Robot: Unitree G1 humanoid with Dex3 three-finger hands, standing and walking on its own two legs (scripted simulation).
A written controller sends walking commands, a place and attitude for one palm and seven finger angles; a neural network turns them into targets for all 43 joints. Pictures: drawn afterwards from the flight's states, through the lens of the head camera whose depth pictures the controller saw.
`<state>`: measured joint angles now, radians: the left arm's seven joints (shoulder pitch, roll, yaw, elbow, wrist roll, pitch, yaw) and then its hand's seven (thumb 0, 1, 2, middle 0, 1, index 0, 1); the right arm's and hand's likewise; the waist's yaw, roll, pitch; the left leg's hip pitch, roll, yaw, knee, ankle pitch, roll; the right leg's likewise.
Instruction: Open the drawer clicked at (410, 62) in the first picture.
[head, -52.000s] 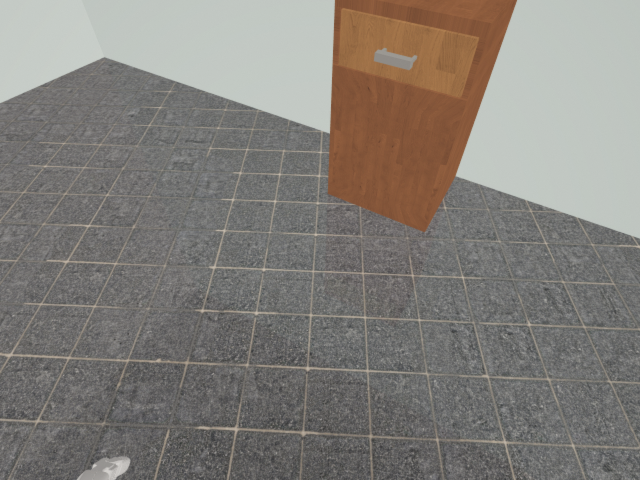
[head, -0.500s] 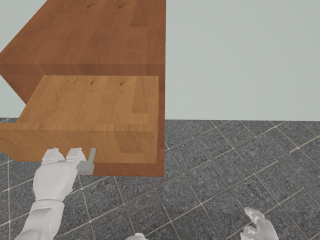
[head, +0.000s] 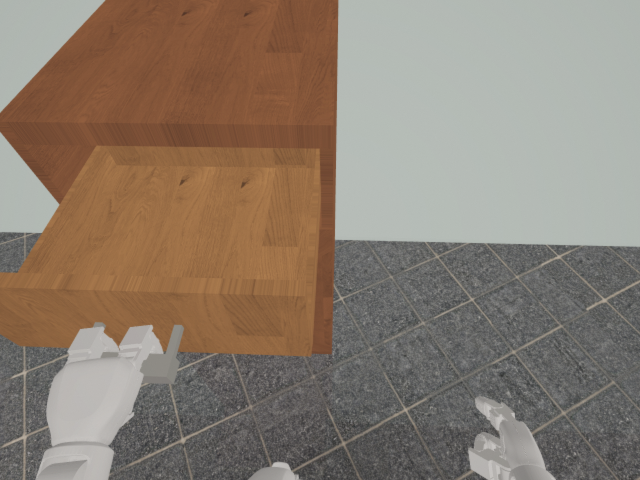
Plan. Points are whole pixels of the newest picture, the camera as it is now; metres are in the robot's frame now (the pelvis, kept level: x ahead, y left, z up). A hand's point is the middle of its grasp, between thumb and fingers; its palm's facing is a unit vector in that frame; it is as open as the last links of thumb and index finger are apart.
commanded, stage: pull the drawer open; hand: left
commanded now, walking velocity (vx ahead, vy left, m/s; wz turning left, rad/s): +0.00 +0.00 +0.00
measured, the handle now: (131, 349) +0.27 +0.26 +0.01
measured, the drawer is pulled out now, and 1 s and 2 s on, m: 0.24 0.30 0.30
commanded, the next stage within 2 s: open the thumb to release the handle in 0.52 s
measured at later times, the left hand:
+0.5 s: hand (103, 454) +0.15 +0.26 -0.01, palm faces -0.04 -0.05 -1.00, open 6.1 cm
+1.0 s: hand (105, 450) +0.16 +0.26 -0.01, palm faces -0.01 -0.06 -1.00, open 9.7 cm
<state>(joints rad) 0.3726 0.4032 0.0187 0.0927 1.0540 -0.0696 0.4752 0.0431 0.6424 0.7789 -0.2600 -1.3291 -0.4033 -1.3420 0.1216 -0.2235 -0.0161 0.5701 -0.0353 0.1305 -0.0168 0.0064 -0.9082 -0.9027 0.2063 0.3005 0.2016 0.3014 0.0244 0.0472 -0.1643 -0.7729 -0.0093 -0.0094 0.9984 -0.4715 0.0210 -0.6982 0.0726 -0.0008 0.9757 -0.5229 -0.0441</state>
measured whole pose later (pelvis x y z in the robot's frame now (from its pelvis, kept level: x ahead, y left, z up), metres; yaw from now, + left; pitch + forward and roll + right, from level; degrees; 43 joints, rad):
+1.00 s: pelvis -0.01 -0.01 -0.01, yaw +1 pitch +14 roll -1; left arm 0.55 0.41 0.05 -0.04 1.03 -0.11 0.52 0.01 0.12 0.57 -0.34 -1.26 -0.37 -1.27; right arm 0.13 -0.23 -0.02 0.54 -0.04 0.15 0.00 0.01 -0.91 -0.90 0.21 0.30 0.20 0.30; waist 0.04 0.06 -0.17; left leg -0.83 -0.01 -0.02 1.07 -0.49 0.01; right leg -0.76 0.07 -0.02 1.05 -0.55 -0.05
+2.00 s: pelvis -0.01 -0.01 +0.01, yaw +1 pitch +10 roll -1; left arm 0.50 0.46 0.07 -0.08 0.96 -0.10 0.39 0.00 -0.49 0.30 -0.32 -1.20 -0.37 -1.22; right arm 0.15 -0.25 -0.02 0.56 -0.02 0.10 -0.02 0.01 -0.91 -0.90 0.21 0.30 0.20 0.30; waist 0.05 0.07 -0.14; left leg -0.66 -0.02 -0.03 0.91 -0.42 0.01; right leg -0.58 0.07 -0.02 0.88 -0.48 -0.05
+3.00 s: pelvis +0.01 +0.02 +0.05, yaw +1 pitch +4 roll -2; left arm 0.61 0.54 0.11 -0.47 0.82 -0.04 0.11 0.00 -0.49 0.30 -0.32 -1.20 -0.32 -1.20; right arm 0.17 -0.26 0.03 0.48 0.01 0.12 0.00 0.01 -0.91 -0.90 0.20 0.30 0.20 0.30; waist 0.10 0.10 -0.09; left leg -0.39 -0.03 -0.02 0.66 -0.33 0.04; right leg -0.29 0.05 0.00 0.60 -0.37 -0.02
